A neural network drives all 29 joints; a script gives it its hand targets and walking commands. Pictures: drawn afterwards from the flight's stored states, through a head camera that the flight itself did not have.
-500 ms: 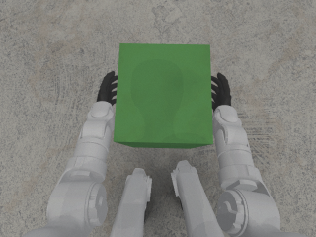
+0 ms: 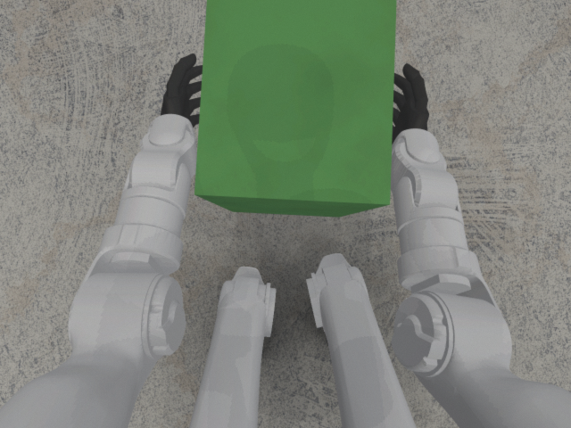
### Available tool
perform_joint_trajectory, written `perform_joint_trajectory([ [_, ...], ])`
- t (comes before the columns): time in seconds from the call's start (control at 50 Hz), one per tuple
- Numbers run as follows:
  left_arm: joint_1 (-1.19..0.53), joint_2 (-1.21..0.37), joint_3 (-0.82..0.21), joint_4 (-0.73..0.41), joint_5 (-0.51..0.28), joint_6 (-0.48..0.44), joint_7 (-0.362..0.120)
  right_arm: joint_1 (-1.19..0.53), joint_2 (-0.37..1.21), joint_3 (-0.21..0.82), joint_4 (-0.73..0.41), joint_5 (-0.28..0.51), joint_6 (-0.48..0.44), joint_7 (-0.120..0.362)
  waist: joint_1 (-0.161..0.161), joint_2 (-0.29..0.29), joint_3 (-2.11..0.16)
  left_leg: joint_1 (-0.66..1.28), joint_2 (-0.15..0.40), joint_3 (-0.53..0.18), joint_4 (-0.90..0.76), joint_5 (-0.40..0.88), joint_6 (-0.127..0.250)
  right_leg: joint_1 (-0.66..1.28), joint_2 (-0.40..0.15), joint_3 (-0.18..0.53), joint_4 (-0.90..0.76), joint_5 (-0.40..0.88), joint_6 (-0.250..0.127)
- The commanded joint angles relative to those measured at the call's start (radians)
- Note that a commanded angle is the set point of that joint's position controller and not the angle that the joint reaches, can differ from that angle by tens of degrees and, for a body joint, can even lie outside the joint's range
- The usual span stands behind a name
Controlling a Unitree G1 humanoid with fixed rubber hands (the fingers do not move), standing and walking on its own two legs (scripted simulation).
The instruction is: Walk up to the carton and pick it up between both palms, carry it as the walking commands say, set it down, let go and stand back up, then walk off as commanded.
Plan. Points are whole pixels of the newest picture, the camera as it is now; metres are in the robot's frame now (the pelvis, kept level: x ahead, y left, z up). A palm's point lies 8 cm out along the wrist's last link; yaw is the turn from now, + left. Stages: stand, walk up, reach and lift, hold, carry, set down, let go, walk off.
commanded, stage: set down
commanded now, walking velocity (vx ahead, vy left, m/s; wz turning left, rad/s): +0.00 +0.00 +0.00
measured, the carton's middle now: (291, 135) +0.49 -0.03 -0.18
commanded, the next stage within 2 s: none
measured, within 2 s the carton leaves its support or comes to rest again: rests again in 1.34 s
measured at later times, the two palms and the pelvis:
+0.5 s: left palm (203, 121) +0.54 +0.11 -0.22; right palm (386, 130) +0.50 -0.18 -0.22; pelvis -0.03 -0.01 -0.07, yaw +1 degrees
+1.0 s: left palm (209, 124) +0.55 +0.11 -0.30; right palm (370, 131) +0.52 -0.18 -0.29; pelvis -0.02 +0.00 -0.11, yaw +0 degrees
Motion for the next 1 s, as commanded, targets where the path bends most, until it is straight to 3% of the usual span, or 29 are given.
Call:
perform_joint_trajectory([
  [0.0, -0.717, -0.994, -0.356, -0.179, -0.064, -0.065, -0.178, -0.761, 0.849, 0.537, -0.049, 0.087, -0.017, 0.209, -0.017, 0.055, -1.217, 0.535, -0.003, 0.031, -0.166, 0.420, -0.017, 0.655, 0.030, -0.123, -0.057, 0.377, -0.012],
  [0.04, -0.824, -0.968, -0.394, -0.263, -0.101, -0.077, -0.173, -0.761, 0.870, 0.556, -0.094, 0.120, -0.016, 0.206, -0.048, 0.034, -1.376, 0.534, -0.004, 0.052, -0.113, 0.432, -0.019, 0.742, 0.029, -0.115, -0.028, 0.430, -0.012],
  [0.1, -0.933, -0.914, -0.406, -0.308, -0.124, -0.073, -0.166, -0.858, 0.811, 0.556, -0.091, 0.137, -0.005, 0.203, -0.057, 0.037, -1.355, 0.527, 0.003, 0.051, -0.104, 0.358, -0.008, 0.654, 0.029, -0.135, -0.006, 0.336, -0.016],
  [0.14, -0.874, -0.929, -0.378, -0.208, -0.096, -0.055, -0.169, -0.876, 0.794, 0.556, -0.077, 0.121, -0.001, 0.204, -0.032, 0.036, -1.313, 0.511, 0.002, 0.048, -0.094, 0.364, -0.009, 0.676, 0.023, -0.118, -0.008, 0.350, -0.023],
  [0.16, -0.903, -0.919, -0.390, -0.235, -0.106, -0.057, -0.171, -0.900, 0.790, 0.556, -0.097, 0.127, 0.001, 0.201, -0.023, 0.060, -1.393, 0.506, 0.001, 0.066, -0.071, 0.356, -0.015, 0.711, 0.022, -0.122, 0.018, 0.359, -0.021],
  [0.18, -0.922, -0.930, -0.394, -0.263, -0.118, -0.053, -0.170, -0.957, 0.778, 0.573, -0.162, 0.149, -0.006, 0.198, -0.029, 0.020, -1.508, 0.544, -0.001, 0.060, -0.057, 0.393, -0.007, 0.755, 0.027, -0.140, 0.046, 0.392, -0.023],
  [0.22, -0.982, -0.877, -0.409, -0.323, -0.144, -0.045, -0.162, -1.001, 0.766, 0.604, -0.207, 0.176, 0.010, 0.205, -0.015, 0.013, -1.619, 0.586, 0.004, 0.078, -0.032, 0.410, -0.010, 0.788, 0.026, -0.136, 0.063, 0.408, -0.022],
  [0.26, -1.030, -0.843, -0.429, -0.338, -0.147, -0.021, -0.155, -1.023, 0.730, 0.606, -0.171, 0.195, 0.036, 0.199, -0.030, 0.038, -1.713, 0.664, 0.007, 0.069, -0.020, 0.368, -0.015, 0.806, 0.022, -0.158, 0.076, 0.356, -0.025],
  [0.28, -1.073, -0.821, -0.446, -0.371, -0.175, -0.010, -0.158, -1.050, 0.690, 0.617, -0.221, 0.212, 0.049, 0.189, -0.060, 0.014, -1.808, 0.657, 0.009, 0.085, 0.004, 0.355, -0.018, 0.882, 0.024, -0.157, 0.081, 0.362, -0.024],
  [0.32, -1.084, -0.801, -0.482, -0.363, -0.192, 0.005, -0.164, -1.126, 0.690, 0.674, -0.270, 0.261, 0.056, 0.175, -0.032, 0.030, -1.811, 0.656, 0.007, 0.097, 0.043, 0.456, -0.011, 0.974, 0.016, -0.134, 0.115, 0.496, -0.029],
  [0.38, -1.217, -0.749, -0.502, -0.554, -0.241, 0.002, -0.147, -1.150, 0.708, 0.723, -0.289, 0.307, 0.084, 0.175, -0.020, 0.007, -1.926, 0.722, 0.013, 0.093, 0.065, 0.476, -0.008, 0.960, 0.011, -0.152, 0.165, 0.494, -0.017],
  [0.4, -1.177, -0.769, -0.507, -0.502, -0.250, 0.019, -0.144, -1.175, 0.678, 0.711, -0.342, 0.303, 0.080, 0.167, -0.035, -0.023, -1.905, 0.706, 0.010, 0.077, 0.069, 0.493, -0.005, 0.952, 0.007, -0.148, 0.166, 0.512, -0.018],
  [0.42, -1.132, -0.762, -0.489, -0.438, -0.242, 0.020, -0.147, -1.174, 0.681, 0.713, -0.318, 0.307, 0.073, 0.162, -0.018, -0.014, -1.826, 0.646, 0.011, 0.084, 0.073, 0.461, -0.004, 0.915, 0.003, -0.130, 0.149, 0.502, -0.018],
  [0.44, -1.101, -0.766, -0.474, -0.438, -0.227, 0.019, -0.155, -1.234, 0.704, 0.739, -0.355, 0.319, 0.067, 0.152, 0.034, -0.002, -1.801, 0.593, 0.003, 0.096, 0.065, 0.459, 0.007, 0.942, 0.000, -0.126, 0.164, 0.515, -0.016],
  [0.46, -1.096, -0.772, -0.482, -0.389, -0.226, 0.017, -0.158, -1.176, 0.696, 0.700, -0.266, 0.296, 0.066, 0.154, -0.010, -0.013, -1.722, 0.563, 0.011, 0.084, 0.069, 0.416, 0.006, 0.891, 0.005, -0.136, 0.166, 0.471, -0.016],
  [0.5, -1.170, -0.704, -0.418, -0.288, -0.184, 0.005, -0.173, -1.170, 0.691, 0.623, -0.123, 0.257, 0.067, 0.160, -0.004, -0.045, -1.536, 0.409, 0.023, 0.086, 0.077, 0.291, 0.020, 0.828, -0.005, -0.111, 0.164, 0.395, -0.020],
  [0.52, -1.195, -0.728, -0.430, -0.312, -0.190, -0.010, -0.183, -1.097, 0.711, 0.578, -0.057, 0.225, 0.065, 0.168, -0.032, -0.016, -1.482, 0.382, 0.020, 0.101, 0.081, 0.284, 0.004, 0.810, -0.001, -0.114, 0.153, 0.386, -0.026],
  [0.54, -1.216, -0.720, -0.419, -0.338, -0.197, -0.029, -0.191, -1.093, 0.736, 0.573, -0.021, 0.232, 0.060, 0.175, -0.006, -0.021, -1.483, 0.374, 0.018, 0.102, 0.086, 0.300, 0.013, 0.805, 0.005, -0.105, 0.170, 0.400, -0.030],
  [0.56, -1.191, -0.746, -0.422, -0.284, -0.199, -0.023, -0.199, -1.136, 0.725, 0.568, -0.040, 0.231, 0.047, 0.180, -0.032, -0.010, -1.462, 0.379, 0.020, 0.086, 0.093, 0.304, 0.018, 0.756, 0.003, -0.125, 0.183, 0.379, -0.035],
  [0.58, -1.183, -0.751, -0.382, -0.231, -0.180, -0.022, -0.203, -1.159, 0.723, 0.554, -0.057, 0.225, 0.043, 0.185, 0.000, 0.013, -1.427, 0.338, 0.018, 0.104, 0.101, 0.291, 0.016, 0.752, -0.003, -0.118, 0.190, 0.384, -0.039],
  [0.62, -1.140, -0.786, -0.362, -0.133, -0.165, -0.010, -0.221, -1.167, 0.700, 0.500, -0.037, 0.201, 0.035, 0.194, -0.023, 0.053, -1.350, 0.334, 0.022, 0.088, 0.106, 0.289, 0.017, 0.704, -0.001, -0.120, 0.193, 0.352, -0.045],
  [0.66, -1.178, -0.759, -0.351, -0.189, -0.162, -0.026, -0.222, -1.165, 0.708, 0.502, -0.030, 0.201, 0.036, 0.206, -0.015, 0.020, -1.370, 0.313, 0.020, 0.098, 0.129, 0.295, 0.020, 0.710, 0.002, -0.127, 0.222, 0.364, -0.040],
  [0.68, -1.168, -0.754, -0.335, -0.172, -0.158, -0.025, -0.227, -1.159, 0.716, 0.502, 0.002, 0.190, 0.049, 0.212, -0.036, -0.011, -1.350, 0.328, 0.027, 0.096, 0.142, 0.304, 0.019, 0.713, 0.000, -0.129, 0.219, 0.368, -0.034],
  [0.76, -1.120, -0.814, -0.324, -0.094, -0.143, -0.003, -0.241, -1.194, 0.675, 0.479, -0.019, 0.177, 0.047, 0.230, -0.039, 0.018, -1.301, 0.296, 0.015, 0.093, 0.158, 0.287, 0.019, 0.654, 0.003, -0.149, 0.252, 0.338, -0.040],
  [0.82, -1.175, -0.798, -0.353, -0.187, -0.173, -0.022, -0.228, -1.189, 0.689, 0.505, -0.080, 0.207, 0.037, 0.242, -0.044, 0.030, -1.432, 0.377, 0.023, 0.090, 0.194, 0.391, 0.010, 0.683, -0.001, -0.145, 0.284, 0.447, -0.046],
  [0.86, -1.277, -0.753, -0.393, -0.287, -0.218, -0.039, -0.208, -1.249, 0.693, 0.564, -0.127, 0.255, 0.039, 0.248, -0.049, -0.020, -1.544, 0.448, 0.028, 0.078, 0.218, 0.442, 0.018, 0.714, -0.003, -0.161, 0.320, 0.487, -0.038],
  [0.88, -1.229, -0.792, -0.422, -0.276, -0.225, -0.034, -0.200, -1.220, 0.685, 0.559, -0.123, 0.258, 0.034, 0.238, -0.058, 0.045, -1.533, 0.462, 0.028, 0.076, 0.230, 0.487, 0.014, 0.685, -0.004, -0.157, 0.334, 0.509, -0.041],
  [0.94, -1.291, -0.747, -0.487, -0.388, -0.258, -0.042, -0.162, -1.288, 0.664, 0.616, -0.270, 0.325, 0.015, 0.224, -0.038, 0.087, -1.693, 0.666, 0.031, 0.070, 0.260, 0.608, 0.002, 0.667, -0.002, -0.158, 0.345, 0.546, -0.043],
  [0.98, -1.225, -0.740, -0.455, -0.304, -0.227, -0.037, -0.153, -1.205, 0.676, 0.584, -0.150, 0.291, 0.027, 0.222, -0.035, 0.056, -1.542, 0.538, 0.034, 0.069, 0.237, 0.562, 0.002, 0.657, -0.002, -0.151, 0.344, 0.539, -0.044],
])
